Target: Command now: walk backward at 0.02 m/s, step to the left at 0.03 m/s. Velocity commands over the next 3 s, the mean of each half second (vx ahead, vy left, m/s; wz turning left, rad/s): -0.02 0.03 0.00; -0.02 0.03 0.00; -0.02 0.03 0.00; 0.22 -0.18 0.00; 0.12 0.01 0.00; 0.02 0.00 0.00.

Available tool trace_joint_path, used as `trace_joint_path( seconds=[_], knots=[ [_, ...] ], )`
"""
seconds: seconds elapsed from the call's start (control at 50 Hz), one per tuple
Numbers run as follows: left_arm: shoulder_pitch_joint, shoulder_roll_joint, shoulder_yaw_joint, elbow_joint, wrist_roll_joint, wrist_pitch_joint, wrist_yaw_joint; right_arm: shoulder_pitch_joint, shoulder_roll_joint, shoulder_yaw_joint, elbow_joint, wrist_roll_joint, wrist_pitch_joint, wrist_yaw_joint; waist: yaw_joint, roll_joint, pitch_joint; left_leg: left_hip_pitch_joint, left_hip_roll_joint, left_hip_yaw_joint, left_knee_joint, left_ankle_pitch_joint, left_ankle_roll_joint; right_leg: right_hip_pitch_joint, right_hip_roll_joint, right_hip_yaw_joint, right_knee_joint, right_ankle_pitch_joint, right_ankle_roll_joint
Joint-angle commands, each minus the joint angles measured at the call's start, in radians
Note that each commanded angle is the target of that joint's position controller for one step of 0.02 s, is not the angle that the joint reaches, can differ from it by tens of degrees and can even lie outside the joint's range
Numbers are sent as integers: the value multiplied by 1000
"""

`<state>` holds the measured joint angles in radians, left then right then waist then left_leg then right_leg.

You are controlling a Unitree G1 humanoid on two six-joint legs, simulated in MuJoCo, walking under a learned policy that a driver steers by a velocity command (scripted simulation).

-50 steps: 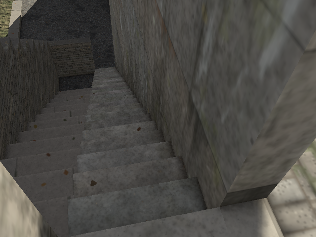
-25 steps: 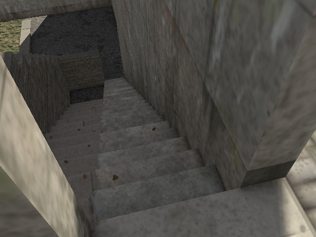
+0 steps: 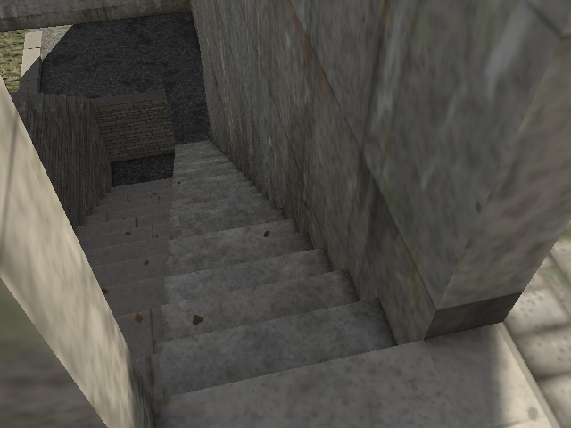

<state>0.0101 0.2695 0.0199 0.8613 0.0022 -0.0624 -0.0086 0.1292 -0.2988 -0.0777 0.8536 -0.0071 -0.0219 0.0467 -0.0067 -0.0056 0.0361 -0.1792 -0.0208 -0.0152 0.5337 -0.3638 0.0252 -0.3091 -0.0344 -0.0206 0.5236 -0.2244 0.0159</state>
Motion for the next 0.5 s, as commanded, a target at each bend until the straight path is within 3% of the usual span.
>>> trace_joint_path(
  seconds=[0.02,0.08,0.12,0.14,0.16,0.18,0.2,0.22,0.26,0.28,0.32,0.38,0.4,0.42,0.44,0.46,0.48,0.5],
  knots=[
    [-30,152,39,-70,-7,-16,31,41,-119,-32,-32,-11,1,-24,5,-49,-120,-60,27,-9,-36,279,50,130,-104,101,-102,241,-157],
    [2,169,53,-75,3,-20,56,51,-120,-25,-38,-10,8,-47,22,-77,-153,-84,15,2,23,262,50,158,-180,177,-141,275,-228],
    [-10,164,55,-74,7,-19,71,101,-115,-18,-29,-7,11,-55,5,-84,-143,-47,18,14,7,222,63,106,-200,176,-163,247,-231],
    [-37,159,57,-85,10,-19,72,120,-126,-16,-33,-2,12,-52,-6,-64,-119,0,31,-1,-43,254,99,36,-166,122,-163,191,-194],
    [-63,150,57,-98,17,-14,72,140,-155,-23,-35,-1,9,-51,-14,-17,-104,31,77,-74,-117,307,171,-22,-96,47,-125,99,-139],
    [-83,134,55,-98,32,-8,66,154,-190,-32,-32,-7,3,-46,-26,53,-64,81,166,-200,-202,398,265,-118,-9,-36,-46,-33,-64],
    [-66,106,52,-81,45,-5,48,140,-177,-22,-33,-24,-11,-41,-36,135,-44,61,265,-289,-270,467,318,-142,28,-52,134,-190,-7],
    [-43,115,59,-63,54,-5,43,148,-139,-9,-41,-32,-30,-40,-48,117,-50,45,311,-315,-302,473,321,-144,9,29,327,-341,2],
    [-5,176,88,-55,56,-28,59,27,-118,4,-58,-25,-64,-29,21,93,-47,10,285,-258,-289,554,281,-127,31,121,546,-372,8],
    [-10,181,91,-59,59,-39,68,-34,-117,8,-66,-17,-70,-26,42,86,-62,22,271,-219,-266,637,271,-120,42,135,594,-360,15],
    [-3,140,77,-54,57,-38,72,-51,-125,13,-56,-10,-69,-28,51,40,-70,83,249,-153,-233,721,254,-111,24,116,506,-287,41],
    [16,79,49,-24,37,-5,41,31,-144,10,-15,9,-54,-28,12,52,-95,178,229,-124,-153,797,231,-44,-35,30,197,-246,96],
    [23,70,43,-15,23,4,23,45,-149,7,-9,10,-45,-20,-2,64,-103,174,216,-126,-119,804,221,-1,-29,0,99,-230,103],
    [50,77,43,2,-5,7,5,32,-160,5,-7,9,-30,-5,9,44,-107,150,197,-125,-83,780,210,58,-6,-42,-54,-59,94],
    [51,84,43,7,-32,8,-6,28,-160,7,2,5,-13,19,14,35,-110,107,187,-140,-74,745,197,135,16,-56,-204,153,70],
    [40,95,46,-5,-35,12,-12,72,-127,19,30,-8,-4,35,6,60,-139,57,198,-173,-95,685,169,233,10,-20,-235,222,32],
    [34,146,43,-21,-27,1,-13,154,-53,39,39,3,2,48,-35,-16,-209,-2,137,-108,-88,456,74,367,-98,76,-139,506,-88],
    [-49,204,53,-46,-2,-10,-17,183,-82,25,46,8,4,42,-83,-49,-162,-12,59,-25,-116,293,22,284,-126,109,-115,482,-180]
  ],
)
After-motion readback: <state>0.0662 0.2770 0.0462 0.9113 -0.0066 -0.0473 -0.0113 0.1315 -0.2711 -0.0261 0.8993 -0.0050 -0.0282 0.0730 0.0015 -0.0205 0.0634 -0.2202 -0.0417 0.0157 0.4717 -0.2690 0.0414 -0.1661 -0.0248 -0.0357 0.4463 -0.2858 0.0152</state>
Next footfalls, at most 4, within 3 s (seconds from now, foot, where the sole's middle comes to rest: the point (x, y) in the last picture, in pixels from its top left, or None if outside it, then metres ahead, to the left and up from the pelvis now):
0.46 right None -0.04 -0.11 -0.77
1.92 right None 0.01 -0.26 -0.77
2.30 left None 0.24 -0.04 -0.77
2.56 right None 0.14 -0.28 -0.77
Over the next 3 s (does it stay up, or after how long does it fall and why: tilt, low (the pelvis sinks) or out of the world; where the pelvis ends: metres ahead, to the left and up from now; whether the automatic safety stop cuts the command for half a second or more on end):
stays up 0.16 -0.16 0.00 its command is cut before an obstacle from the start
